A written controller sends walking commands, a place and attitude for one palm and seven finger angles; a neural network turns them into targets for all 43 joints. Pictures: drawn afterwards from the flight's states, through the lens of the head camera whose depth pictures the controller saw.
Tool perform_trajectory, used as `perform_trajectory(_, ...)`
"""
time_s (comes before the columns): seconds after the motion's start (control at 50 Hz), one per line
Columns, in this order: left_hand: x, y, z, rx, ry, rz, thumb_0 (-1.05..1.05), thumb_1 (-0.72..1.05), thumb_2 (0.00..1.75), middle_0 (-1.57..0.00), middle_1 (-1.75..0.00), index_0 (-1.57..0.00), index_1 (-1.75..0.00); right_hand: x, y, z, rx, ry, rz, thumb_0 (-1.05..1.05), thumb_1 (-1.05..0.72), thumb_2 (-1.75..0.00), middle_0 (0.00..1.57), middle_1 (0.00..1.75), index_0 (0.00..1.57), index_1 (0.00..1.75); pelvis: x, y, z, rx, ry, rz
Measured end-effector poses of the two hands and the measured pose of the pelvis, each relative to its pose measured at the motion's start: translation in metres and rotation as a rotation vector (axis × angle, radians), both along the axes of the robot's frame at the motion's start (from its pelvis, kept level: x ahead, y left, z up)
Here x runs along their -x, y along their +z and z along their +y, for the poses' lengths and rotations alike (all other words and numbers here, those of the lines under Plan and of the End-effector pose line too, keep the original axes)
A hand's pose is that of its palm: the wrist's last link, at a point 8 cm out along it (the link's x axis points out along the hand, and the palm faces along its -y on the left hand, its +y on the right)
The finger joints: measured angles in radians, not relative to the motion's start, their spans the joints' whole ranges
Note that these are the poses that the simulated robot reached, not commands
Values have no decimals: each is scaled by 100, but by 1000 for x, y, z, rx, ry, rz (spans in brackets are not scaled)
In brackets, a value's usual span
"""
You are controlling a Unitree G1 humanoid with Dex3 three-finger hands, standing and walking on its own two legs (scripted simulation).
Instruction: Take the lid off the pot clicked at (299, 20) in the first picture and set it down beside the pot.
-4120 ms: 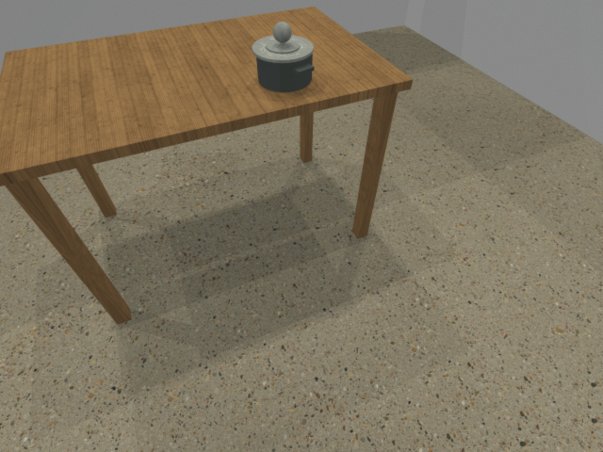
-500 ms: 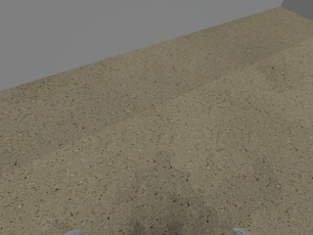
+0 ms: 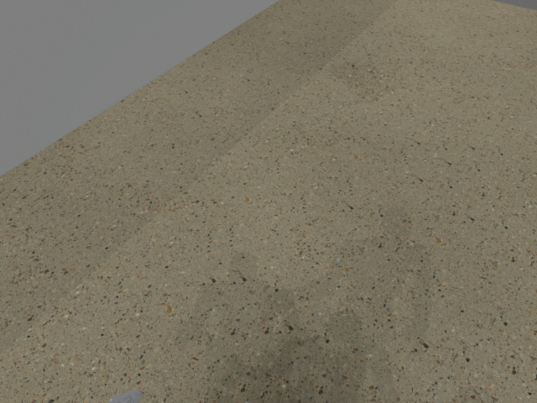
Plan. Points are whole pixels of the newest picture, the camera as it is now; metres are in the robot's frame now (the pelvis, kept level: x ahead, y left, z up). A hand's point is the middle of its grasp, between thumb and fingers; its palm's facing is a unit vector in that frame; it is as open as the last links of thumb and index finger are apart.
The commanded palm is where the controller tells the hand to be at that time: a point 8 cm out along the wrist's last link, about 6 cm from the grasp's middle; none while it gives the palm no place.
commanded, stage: walk to a spot facing it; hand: left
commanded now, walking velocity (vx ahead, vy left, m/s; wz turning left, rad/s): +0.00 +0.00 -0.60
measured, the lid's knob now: out of the picture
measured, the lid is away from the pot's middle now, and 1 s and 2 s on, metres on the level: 0.00 0.00 0.00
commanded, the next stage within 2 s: turn to face it in 0.94 s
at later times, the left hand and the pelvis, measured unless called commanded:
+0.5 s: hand out of the picture +0.11 +0.21 -0.16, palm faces -0.14 -0.97 -0.21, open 7.4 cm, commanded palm none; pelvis +0.08 +0.01 +0.01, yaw -16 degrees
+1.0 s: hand (242, 265) +0.39 +0.08 -0.15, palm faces -0.59 -0.77 -0.24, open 7.4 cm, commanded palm none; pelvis +0.17 -0.02 +0.00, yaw -35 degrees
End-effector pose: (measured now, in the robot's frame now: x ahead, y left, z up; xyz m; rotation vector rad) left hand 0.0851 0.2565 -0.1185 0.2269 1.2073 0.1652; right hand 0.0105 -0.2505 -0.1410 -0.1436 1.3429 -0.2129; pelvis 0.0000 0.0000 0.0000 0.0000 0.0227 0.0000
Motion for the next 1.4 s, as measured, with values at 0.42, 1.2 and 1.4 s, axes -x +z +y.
perform_trajectory(0.42,-25,6,-23,40,-110,81,1,90,90,-20,-30,-20,-30,-104,41,-21,45,-83,-248,1,-90,-90,20,30,20,30,-50,19,-4,-6,-221,-2)
perform_trajectory(1.2,-338,16,-200,49,-745,-123,0,91,90,-20,-30,-20,-30,-18,6,8,-10,-716,-6,1,-91,-90,20,30,20,30,-176,10,-46,-4,-685,-29)
perform_trajectory(1.4,-328,-2,-175,62,-744,10,1,90,90,-20,-30,-20,-30,-85,25,-13,67,-718,-173,1,-90,-90,20,30,20,30,-198,12,-35,1,-786,-12)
